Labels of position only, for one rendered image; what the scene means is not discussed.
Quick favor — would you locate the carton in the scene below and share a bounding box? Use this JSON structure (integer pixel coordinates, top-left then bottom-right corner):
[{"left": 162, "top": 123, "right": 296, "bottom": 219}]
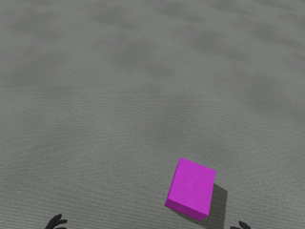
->
[{"left": 165, "top": 157, "right": 216, "bottom": 221}]

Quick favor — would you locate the robot left hand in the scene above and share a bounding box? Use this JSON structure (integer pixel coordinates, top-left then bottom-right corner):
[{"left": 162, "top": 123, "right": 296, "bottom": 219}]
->
[{"left": 45, "top": 214, "right": 68, "bottom": 229}]

